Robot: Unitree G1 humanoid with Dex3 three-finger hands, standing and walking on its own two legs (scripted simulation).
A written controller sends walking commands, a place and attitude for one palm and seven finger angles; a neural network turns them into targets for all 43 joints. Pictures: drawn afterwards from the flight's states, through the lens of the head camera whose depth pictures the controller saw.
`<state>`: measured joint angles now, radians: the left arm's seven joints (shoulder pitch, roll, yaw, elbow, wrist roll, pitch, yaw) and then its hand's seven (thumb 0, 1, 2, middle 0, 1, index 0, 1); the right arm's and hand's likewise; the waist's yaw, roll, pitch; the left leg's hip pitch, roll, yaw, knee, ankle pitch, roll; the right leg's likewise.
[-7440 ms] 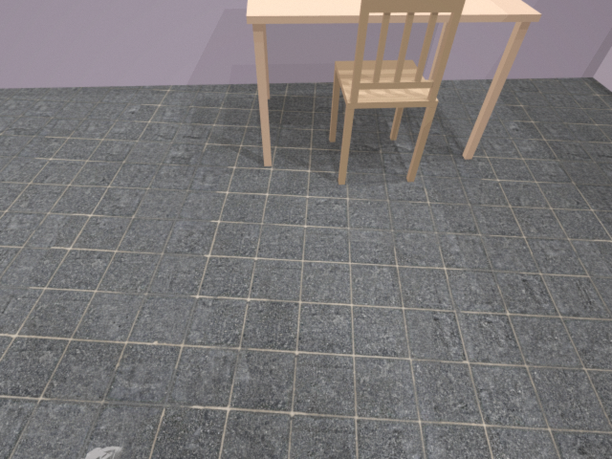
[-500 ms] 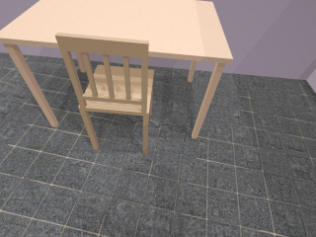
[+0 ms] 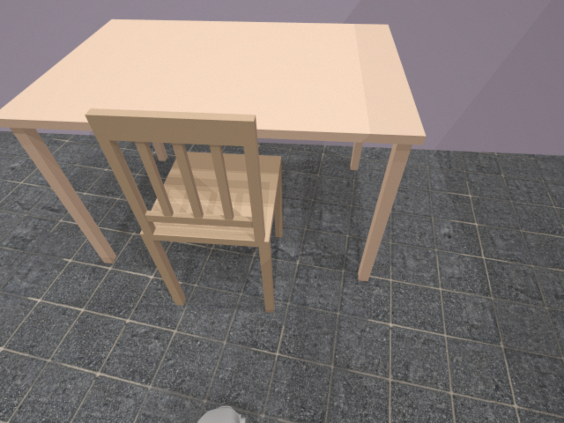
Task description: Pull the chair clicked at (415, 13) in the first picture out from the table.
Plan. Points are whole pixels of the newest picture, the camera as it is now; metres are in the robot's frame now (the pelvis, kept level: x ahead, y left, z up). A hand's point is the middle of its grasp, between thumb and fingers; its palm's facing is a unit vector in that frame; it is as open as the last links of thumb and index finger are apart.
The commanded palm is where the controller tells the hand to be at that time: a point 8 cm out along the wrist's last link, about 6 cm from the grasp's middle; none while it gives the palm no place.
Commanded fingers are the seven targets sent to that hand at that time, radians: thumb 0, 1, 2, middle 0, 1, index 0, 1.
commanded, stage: take the last steps up to it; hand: left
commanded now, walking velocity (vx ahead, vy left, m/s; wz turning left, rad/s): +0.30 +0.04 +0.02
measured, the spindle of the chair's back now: (189, 182) +0.68 +0.28 -0.11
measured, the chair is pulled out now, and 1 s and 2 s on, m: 0.00 0.00 0.00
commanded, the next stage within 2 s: come to a stop and stand still in 0.44 s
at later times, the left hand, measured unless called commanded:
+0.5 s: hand (149, 386) +0.22 +0.26 -0.18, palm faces +0.02 -0.98 -0.18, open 7.4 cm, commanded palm none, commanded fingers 0.00 0.90 0.90 -0.20 -0.30 -0.20 -0.30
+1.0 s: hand (158, 350) +0.29 +0.27 -0.20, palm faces +0.03 -0.98 -0.19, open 7.3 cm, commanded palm none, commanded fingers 0.00 0.90 0.90 -0.20 -0.30 -0.20 -0.30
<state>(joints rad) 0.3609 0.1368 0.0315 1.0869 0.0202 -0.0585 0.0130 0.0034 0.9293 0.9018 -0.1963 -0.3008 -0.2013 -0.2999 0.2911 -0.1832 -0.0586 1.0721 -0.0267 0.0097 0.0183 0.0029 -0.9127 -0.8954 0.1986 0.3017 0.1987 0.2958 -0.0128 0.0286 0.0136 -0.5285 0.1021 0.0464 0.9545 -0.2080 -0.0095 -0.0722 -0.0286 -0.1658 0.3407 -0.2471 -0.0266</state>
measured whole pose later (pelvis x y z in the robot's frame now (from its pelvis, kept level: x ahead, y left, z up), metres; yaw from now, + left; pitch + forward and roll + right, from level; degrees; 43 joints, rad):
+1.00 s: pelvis +0.21 +0.09 -0.02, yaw -1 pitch -2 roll +0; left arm 0.13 0.18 0.06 1.03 0.01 0.05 0.04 0.00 0.92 0.90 -0.20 -0.30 -0.20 -0.30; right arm 0.22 -0.14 -0.05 1.05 -0.01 0.01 -0.03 0.00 -0.91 -0.90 0.20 0.30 0.20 0.30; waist -0.01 -0.04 0.09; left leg -0.24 0.01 0.08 0.60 -0.31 0.02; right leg -0.36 -0.09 -0.07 0.62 -0.27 0.02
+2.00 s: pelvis +0.20 +0.04 -0.01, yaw -3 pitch -1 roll +1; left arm 0.31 0.14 -0.01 1.10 0.01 -0.02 0.04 0.01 0.91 0.90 -0.20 -0.30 -0.20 -0.30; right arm 0.27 -0.15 0.01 1.14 -0.01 -0.01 -0.02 0.00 -0.91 -0.90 0.20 0.30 0.20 0.30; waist -0.01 0.00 0.02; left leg -0.19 0.06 0.09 0.45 -0.23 -0.03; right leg -0.14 0.01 -0.06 0.48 -0.32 -0.04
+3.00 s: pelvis +0.14 +0.06 -0.11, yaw +0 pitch +14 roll -1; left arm 0.50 0.16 0.07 0.04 -0.19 -0.51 -0.20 0.02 0.54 0.75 -0.16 -0.24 -0.17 -0.24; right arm 0.11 -0.25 -0.05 0.46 0.00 -0.20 -0.02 0.01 -0.91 -0.90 0.20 0.30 0.20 0.30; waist 0.04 -0.02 -0.14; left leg -0.98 0.05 0.01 1.23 -0.49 0.00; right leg -0.88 -0.04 -0.11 1.24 -0.60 -0.03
